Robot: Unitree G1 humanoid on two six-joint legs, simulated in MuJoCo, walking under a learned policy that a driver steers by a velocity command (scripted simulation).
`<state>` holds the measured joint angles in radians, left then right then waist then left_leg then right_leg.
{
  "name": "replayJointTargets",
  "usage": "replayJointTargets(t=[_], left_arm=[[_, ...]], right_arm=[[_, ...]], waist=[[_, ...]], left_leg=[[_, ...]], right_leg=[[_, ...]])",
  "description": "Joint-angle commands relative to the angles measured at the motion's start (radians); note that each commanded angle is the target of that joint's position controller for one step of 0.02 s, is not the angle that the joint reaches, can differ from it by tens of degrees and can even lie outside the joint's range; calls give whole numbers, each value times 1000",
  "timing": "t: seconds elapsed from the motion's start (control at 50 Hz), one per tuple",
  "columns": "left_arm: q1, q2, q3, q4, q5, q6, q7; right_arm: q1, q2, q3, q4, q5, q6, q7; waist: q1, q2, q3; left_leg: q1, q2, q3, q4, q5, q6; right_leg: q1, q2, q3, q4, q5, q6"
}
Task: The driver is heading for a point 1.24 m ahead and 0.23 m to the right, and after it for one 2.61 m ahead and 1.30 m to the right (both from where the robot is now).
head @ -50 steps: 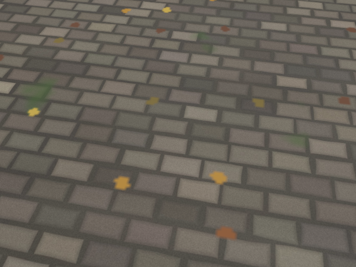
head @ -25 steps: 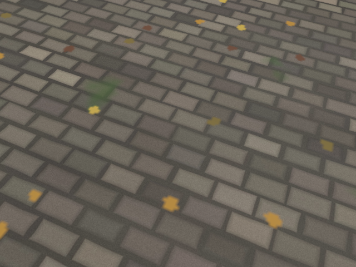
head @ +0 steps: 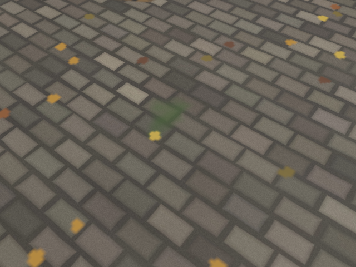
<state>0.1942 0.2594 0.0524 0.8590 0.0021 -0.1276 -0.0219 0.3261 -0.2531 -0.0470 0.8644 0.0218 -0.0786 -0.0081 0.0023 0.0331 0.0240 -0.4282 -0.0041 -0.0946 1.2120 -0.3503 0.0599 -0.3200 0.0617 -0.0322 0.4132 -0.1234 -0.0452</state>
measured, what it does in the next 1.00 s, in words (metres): walks ahead, turning right: left foot, then right foot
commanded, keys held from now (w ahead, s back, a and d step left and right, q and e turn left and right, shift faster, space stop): w+e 0.80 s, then w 0.06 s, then w+q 0.14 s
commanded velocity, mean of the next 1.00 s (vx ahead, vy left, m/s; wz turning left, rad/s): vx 0.50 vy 0.00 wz -0.34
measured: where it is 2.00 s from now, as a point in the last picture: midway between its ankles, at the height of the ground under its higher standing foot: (234, 148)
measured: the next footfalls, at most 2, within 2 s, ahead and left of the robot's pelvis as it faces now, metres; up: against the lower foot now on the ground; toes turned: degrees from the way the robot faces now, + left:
left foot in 0.34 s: +0.34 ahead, +0.15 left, +0.00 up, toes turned -8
right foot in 0.86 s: +0.54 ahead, -0.19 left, +0.00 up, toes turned -28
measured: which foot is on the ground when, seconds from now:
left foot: up 0.00-0.32, down 0.34-0.84, up 0.86-1.00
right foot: down 0.00-0.32, up 0.34-0.84, down 0.86-1.00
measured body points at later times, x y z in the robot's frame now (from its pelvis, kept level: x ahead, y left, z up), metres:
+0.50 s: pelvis +0.27 +0.05 +0.01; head +0.29 +0.06 +0.46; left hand +0.39 +0.31 -0.12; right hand +0.33 -0.23 -0.09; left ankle +0.30 +0.15 -0.74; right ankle +0.21 -0.09 -0.65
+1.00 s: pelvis +0.50 -0.09 -0.01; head +0.52 -0.11 +0.44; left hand +0.74 +0.09 -0.11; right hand +0.44 -0.37 -0.13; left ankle +0.48 +0.09 -0.64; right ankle +0.51 -0.17 -0.74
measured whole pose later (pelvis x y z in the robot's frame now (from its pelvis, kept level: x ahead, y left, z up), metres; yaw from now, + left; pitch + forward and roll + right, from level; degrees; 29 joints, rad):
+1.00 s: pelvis +0.50 -0.09 -0.01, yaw -26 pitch +2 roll +0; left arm 0.19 0.26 0.06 0.72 0.00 -0.06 -0.04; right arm 0.27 -0.29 -0.05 0.85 0.03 -0.10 0.00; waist -0.01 0.02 0.04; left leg -0.45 0.10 -0.01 1.24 -0.36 0.02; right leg -0.35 0.06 -0.08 0.51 -0.19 -0.09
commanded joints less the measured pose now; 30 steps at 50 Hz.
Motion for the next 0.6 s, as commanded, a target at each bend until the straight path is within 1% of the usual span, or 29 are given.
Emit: replayJointTargets(t=[0.02, 0.04, 0.06, 0.08, 0.1, 0.12, 0.16, 0.2, 0.22, 0.26, 0.28, 0.3, 0.32, 0.34, 0.36, 0.38, 0.4, 0.42, 0.44, 0.46, 0.48, 0.5, 0.56, 0.6], left_arm=[[19, 68, 7, -28, 3, -10, -6], [40, 82, 9, -16, -3, -10, -6], [59, 102, 13, -9, -9, -9, -3], [77, 120, 17, -5, -12, -6, 1], [90, 131, 20, -3, -16, 0, 6], [102, 139, 22, -2, -19, 5, 11], [138, 157, 25, 7, -26, 13, 16], [189, 162, 25, 22, -33, 21, 18], [205, 159, 24, 26, -36, 25, 20], [209, 163, 26, 27, -38, 35, 25], [200, 170, 28, 23, -36, 41, 27], [194, 162, 25, 18, -33, 46, 30], [183, 129, 15, 6, -25, 46, 29], [170, 54, -9, -30, -1, 43, 28], [294, -20, -30, -64, -30, 24, 28], [275, 94, -4, -42, -53, 22, 31], [197, 138, 12, -53, -53, 27, 32], [169, 122, 15, -53, -45, 37, 34], [146, 109, 19, -62, -34, 46, 34], [144, 90, 21, -70, -33, 58, 29], [139, 69, 18, -77, -33, 68, 23], [132, 55, 17, -88, -32, 75, 19], [72, 46, 17, -129, -27, 84, 13], [22, 41, 14, -152, -26, 83, 3]], right_arm=[[23, -48, -14, -72, -9, -11, -1], [8, -37, -10, -82, -14, -11, -2], [-31, -33, -6, -102, -23, -13, -4], [-74, -32, -2, -120, -30, -17, -6], [-117, -29, 2, -133, -32, -21, -4], [-158, -25, 6, -144, -30, -25, -2], [-231, -30, 9, -159, -22, -32, 5], [-292, -44, 9, -177, -11, -37, 12], [-314, -55, 6, -188, -7, -40, 15], [-322, -89, -5, -200, -4, -49, 20], [-299, -105, -13, -196, -3, -53, 20], [-234, -123, -24, -178, -5, -56, 17], [-111, -165, -44, -151, -13, -59, 9], [71, -244, -65, -132, -25, -56, -1], [117, -308, -80, -112, -37, -40, 7], [86, -198, -58, -122, -32, -43, 11], [27, -134, -39, -133, -23, -46, 13], [-45, -106, -28, -139, -24, -46, 17], [-90, -81, -22, -136, -25, -44, 20], [-111, -75, -21, -129, -30, -45, 20], [-112, -77, -25, -120, -32, -49, 20], [-105, -86, -29, -110, -33, -53, 19], [-79, -116, -43, -81, -33, -55, 9], [-74, -134, -48, -70, -33, -49, 3]], waist=[[-21, -91, -38], [-23, -92, -25], [-17, -89, -10], [-9, -82, -2], [2, -76, 2], [12, -79, 5], [36, -90, 8], [58, -101, 7], [61, -108, 8], [42, -121, 2], [19, -127, -7], [-18, -126, -32], [-76, -106, -103], [-146, 40, -256], [-81, 355, -343], [-93, 217, -272], [-90, 122, -163], [-58, 60, -116], [-36, 64, -67], [-14, 83, -41], [-7, 85, -32], [-1, 70, -28], [-3, 28, -8], [-13, 24, 3]], left_leg=[[-172, 120, -9, -44, 62, 0], [-182, 127, 7, -94, 75, -8], [-200, 131, 20, -163, 100, -20], [-209, 131, 31, -238, 143, -31], [-200, 125, 37, -325, 203, -39], [-176, 111, 45, -412, 261, -45], [-108, 72, 63, -545, 354, -64], [-70, 49, 63, -616, 388, -75], [-57, 43, 54, -647, 383, -73], [-7, 37, 39, -711, 341, -60], [45, 31, 44, -736, 309, -51], [142, 27, 55, -764, 276, -36], [323, 70, 23, -771, 256, -2], [584, 275, -168, -768, 223, 60], [796, 466, -584, -879, 64, 204], [721, 441, -617, -917, -55, 200], [607, 400, -441, -921, 1, 156], [496, 346, -312, -947, 103, 129], [420, 306, -222, -980, 171, 117], [360, 280, -144, -1011, 224, 105], [327, 268, -92, -1032, 285, 108], [321, 265, -48, -1043, 352, 116], [335, 277, 45, -1061, 458, 131], [345, 268, 108, -1069, 458, 121]], right_leg=[[131, -270, 325, -268, 9, -200], [113, -264, 298, -282, 48, -210], [101, -264, 283, -294, 83, -221], [95, -259, 267, -301, 100, -224], [91, -247, 246, -301, 102, -214], [83, -231, 225, -298, 102, -200], [68, -211, 197, -277, 109, -178], [91, -225, 219, -250, 80, -170], [113, -237, 242, -231, 56, -163], [155, -260, 295, -184, -1, -140], [160, -260, 309, -147, -9, -127], [147, -237, 303, -83, 14, -108], [86, -179, 269, 75, 53, -77], [-78, -91, 176, 408, -140, -33], [-401, -2, 101, 693, -467, -2], [-494, -67, 177, 843, -424, 0], [-510, -102, 177, 863, -326, -5], [-461, -137, 162, 841, -244, 5], [-442, -159, 158, 795, -193, 11], [-401, -181, 153, 769, -157, 15], [-379, -184, 139, 763, -130, 19], [-383, -186, 135, 755, -106, 23], [-438, -186, 145, 658, -17, 36], [-432, -182, 130, 540, 78, 35]])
